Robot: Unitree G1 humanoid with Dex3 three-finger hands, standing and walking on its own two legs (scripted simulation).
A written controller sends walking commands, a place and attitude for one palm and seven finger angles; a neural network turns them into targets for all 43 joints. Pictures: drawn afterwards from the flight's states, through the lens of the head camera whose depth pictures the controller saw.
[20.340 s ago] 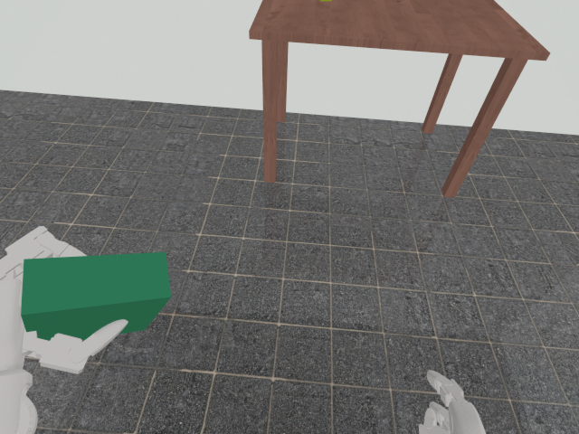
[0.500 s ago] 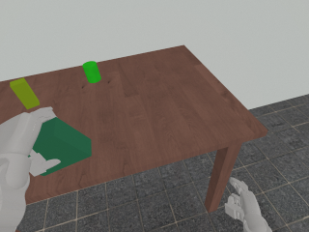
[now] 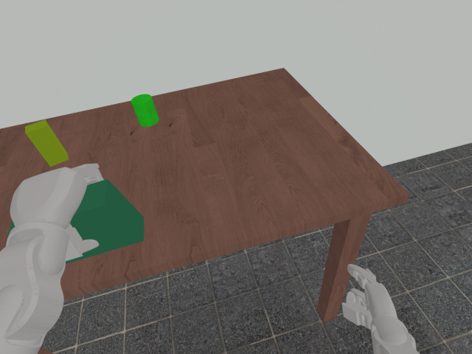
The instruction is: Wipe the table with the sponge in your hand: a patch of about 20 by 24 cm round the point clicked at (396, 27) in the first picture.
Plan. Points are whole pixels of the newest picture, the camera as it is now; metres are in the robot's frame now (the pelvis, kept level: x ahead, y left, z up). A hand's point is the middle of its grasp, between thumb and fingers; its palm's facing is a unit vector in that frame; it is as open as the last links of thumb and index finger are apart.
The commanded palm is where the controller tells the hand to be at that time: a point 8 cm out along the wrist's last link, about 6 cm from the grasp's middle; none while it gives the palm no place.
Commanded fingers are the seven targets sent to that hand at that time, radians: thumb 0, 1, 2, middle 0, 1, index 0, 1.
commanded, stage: turn the palm down, sponge in hand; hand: left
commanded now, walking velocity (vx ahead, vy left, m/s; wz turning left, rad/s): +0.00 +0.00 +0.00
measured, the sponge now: (91, 230) +0.24 +0.28 +0.13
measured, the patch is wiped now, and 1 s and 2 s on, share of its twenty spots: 0.00 0.00 0.00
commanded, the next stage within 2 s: move the sponge above the wiping area in 0.36 s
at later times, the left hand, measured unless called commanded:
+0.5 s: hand (88, 216) +0.24 +0.27 +0.16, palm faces +0.16 -0.09 -0.98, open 9.4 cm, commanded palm +0.20 +0.27 +0.24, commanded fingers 0.00 0.10 1.30 -1.20 -1.60 -1.20 -1.60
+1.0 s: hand (93, 214) +0.25 +0.28 +0.15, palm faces +0.10 -0.08 -0.99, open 9.4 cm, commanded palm +0.22 +0.27 +0.22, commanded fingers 0.00 0.10 1.30 -1.20 -1.60 -1.20 -1.60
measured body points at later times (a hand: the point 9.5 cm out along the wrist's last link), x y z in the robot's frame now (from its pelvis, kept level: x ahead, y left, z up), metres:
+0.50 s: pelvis +0.00 -0.01 +0.00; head -0.02 -0.07 +0.44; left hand +0.22 +0.27 +0.22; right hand +0.26 -0.21 -0.08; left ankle +0.03 +0.11 -0.74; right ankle +0.04 -0.09 -0.74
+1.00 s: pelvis +0.01 -0.01 +0.00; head -0.02 -0.06 +0.45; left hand +0.24 +0.28 +0.20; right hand +0.26 -0.21 -0.08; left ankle +0.03 +0.11 -0.74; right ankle +0.04 -0.09 -0.74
